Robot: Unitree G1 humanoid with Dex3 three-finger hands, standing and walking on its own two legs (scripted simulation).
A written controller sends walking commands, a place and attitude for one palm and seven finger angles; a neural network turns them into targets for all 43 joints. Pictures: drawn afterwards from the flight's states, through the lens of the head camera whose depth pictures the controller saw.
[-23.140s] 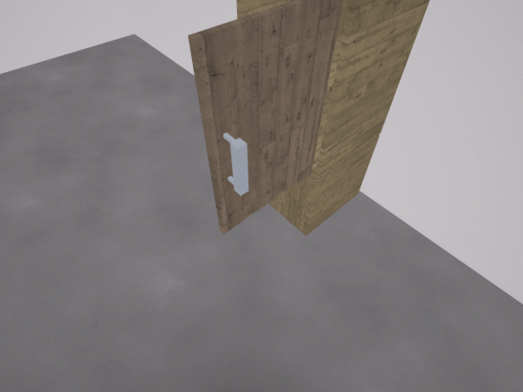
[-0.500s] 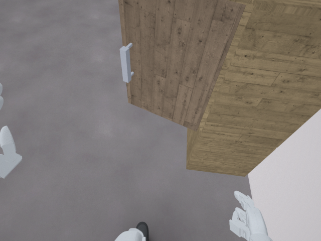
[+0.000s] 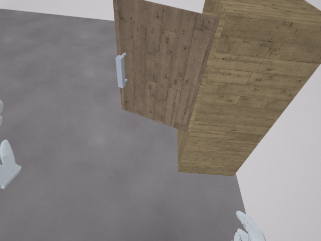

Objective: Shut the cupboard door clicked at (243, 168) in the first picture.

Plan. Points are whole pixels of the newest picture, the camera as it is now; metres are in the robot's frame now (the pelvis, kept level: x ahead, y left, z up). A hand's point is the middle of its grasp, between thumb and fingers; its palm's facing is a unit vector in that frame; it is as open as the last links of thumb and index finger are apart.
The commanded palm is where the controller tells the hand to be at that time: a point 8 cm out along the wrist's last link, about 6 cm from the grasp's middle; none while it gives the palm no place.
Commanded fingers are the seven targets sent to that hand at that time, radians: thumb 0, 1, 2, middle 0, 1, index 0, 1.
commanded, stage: stop stepping back and stand still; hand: left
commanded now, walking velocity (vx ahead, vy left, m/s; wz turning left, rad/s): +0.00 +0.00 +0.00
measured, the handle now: (123, 70) +0.84 +0.20 -0.05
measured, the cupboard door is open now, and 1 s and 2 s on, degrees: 70 70 70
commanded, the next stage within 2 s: let the arm hang, fingers relaxed in 0.46 s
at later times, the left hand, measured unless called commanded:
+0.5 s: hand out of the picture +0.16 +0.26 +0.17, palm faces +0.47 -0.79 -0.40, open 7.4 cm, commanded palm +0.10 +0.30 +0.18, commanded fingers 0.00 0.90 0.90 -0.20 -0.30 -0.20 -0.30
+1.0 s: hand out of the picture -0.05 +0.16 -0.19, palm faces +0.06 -0.99 -0.11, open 7.2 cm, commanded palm none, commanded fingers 0.00 0.90 0.90 -0.20 -0.30 -0.20 -0.30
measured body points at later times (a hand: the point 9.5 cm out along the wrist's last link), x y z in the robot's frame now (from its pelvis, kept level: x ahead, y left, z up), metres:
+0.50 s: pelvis -0.03 -0.01 +0.00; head -0.05 +0.01 +0.45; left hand +0.13 +0.30 +0.19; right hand +0.14 -0.24 -0.07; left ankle +0.08 +0.09 -0.73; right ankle -0.03 -0.13 -0.74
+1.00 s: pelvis -0.01 +0.00 +0.00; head +0.02 +0.04 +0.44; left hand -0.05 +0.22 -0.18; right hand -0.03 -0.26 -0.13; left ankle +0.05 +0.09 -0.74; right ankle -0.04 -0.13 -0.73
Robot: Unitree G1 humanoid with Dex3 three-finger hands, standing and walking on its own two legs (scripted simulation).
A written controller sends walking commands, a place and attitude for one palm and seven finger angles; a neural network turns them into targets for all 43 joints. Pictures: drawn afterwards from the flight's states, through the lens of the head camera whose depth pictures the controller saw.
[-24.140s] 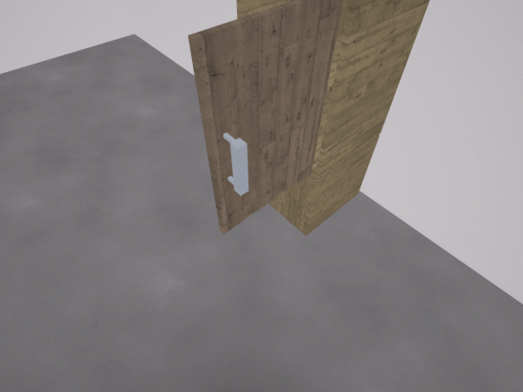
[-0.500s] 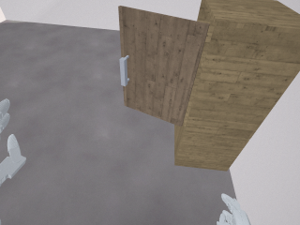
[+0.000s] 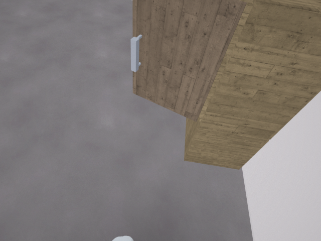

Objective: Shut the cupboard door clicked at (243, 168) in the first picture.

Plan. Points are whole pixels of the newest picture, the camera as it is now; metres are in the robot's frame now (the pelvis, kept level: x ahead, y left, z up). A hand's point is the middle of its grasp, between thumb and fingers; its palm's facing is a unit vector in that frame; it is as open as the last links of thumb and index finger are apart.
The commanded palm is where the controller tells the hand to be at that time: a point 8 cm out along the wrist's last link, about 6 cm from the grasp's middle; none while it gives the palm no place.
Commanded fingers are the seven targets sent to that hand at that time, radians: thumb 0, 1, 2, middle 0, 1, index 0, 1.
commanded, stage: let the arm hang, fingers relaxed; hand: left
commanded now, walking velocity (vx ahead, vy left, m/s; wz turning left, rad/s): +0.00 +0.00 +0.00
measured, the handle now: (137, 53) +0.86 +0.15 -0.05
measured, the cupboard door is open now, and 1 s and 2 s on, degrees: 70 70 70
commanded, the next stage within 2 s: look to check the result in 0.66 s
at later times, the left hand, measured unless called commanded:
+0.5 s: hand out of the picture +0.02 +0.18 -0.17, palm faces +0.00 -0.98 -0.22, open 7.4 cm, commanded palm none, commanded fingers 0.00 0.90 0.90 -0.20 -0.30 -0.20 -0.30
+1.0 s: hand out of the picture +0.02 +0.17 -0.17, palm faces +0.00 -0.98 -0.22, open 7.4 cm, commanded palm none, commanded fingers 0.00 0.90 0.90 -0.20 -0.30 -0.20 -0.30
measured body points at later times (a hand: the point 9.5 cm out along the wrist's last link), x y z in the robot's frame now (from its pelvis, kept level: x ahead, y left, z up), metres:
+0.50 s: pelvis +0.01 -0.01 +0.01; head +0.00 -0.01 +0.46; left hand +0.03 +0.23 -0.15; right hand +0.05 -0.26 -0.14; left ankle +0.07 +0.09 -0.73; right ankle -0.03 -0.13 -0.73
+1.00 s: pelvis +0.02 -0.02 +0.01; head +0.03 -0.01 +0.46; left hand +0.02 +0.22 -0.15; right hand +0.02 -0.26 -0.14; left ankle +0.07 +0.09 -0.73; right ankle -0.03 -0.13 -0.73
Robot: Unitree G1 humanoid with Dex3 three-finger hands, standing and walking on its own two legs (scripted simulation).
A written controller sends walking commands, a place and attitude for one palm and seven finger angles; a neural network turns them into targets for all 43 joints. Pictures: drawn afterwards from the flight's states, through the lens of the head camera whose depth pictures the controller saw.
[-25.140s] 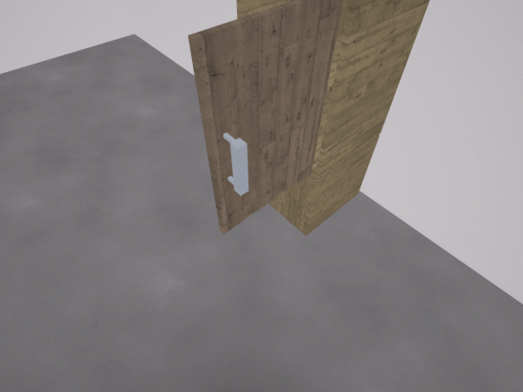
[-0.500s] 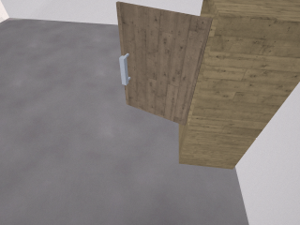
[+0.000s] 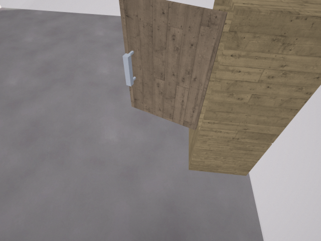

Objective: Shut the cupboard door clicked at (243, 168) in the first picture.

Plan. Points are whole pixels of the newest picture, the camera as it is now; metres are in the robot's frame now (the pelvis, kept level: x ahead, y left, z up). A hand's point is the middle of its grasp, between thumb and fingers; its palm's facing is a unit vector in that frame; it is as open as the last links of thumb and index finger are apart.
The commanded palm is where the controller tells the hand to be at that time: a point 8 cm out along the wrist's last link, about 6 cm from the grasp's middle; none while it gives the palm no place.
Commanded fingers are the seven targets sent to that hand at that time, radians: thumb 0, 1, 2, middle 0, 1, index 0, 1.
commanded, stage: look to check the result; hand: left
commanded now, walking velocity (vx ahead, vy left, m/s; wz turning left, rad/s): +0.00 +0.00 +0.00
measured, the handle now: (130, 68) +0.83 +0.18 -0.06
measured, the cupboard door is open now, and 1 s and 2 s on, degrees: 70 70 70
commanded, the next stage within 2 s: walk to a spot facing it in 0.28 s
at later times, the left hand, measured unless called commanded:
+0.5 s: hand out of the picture +0.00 +0.18 -0.18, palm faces +0.04 -0.98 -0.20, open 7.4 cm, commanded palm none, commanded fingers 0.00 0.90 0.90 -0.20 -0.30 -0.20 -0.30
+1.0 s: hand out of the picture +0.03 +0.23 -0.16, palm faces +0.27 -0.92 -0.27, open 7.4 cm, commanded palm none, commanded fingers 0.00 0.90 0.90 -0.20 -0.30 -0.20 -0.30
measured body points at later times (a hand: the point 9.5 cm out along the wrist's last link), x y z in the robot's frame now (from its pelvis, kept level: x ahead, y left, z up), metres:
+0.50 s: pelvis +0.00 +0.00 +0.00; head +0.01 +0.01 +0.45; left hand +0.00 +0.23 -0.16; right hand +0.03 -0.24 -0.15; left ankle +0.05 +0.11 -0.74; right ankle -0.05 -0.11 -0.74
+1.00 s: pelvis -0.02 +0.00 -0.01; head +0.03 +0.02 +0.44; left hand +0.02 +0.28 -0.14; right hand +0.08 -0.24 -0.15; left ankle +0.04 +0.10 -0.74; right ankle +0.00 -0.16 -0.69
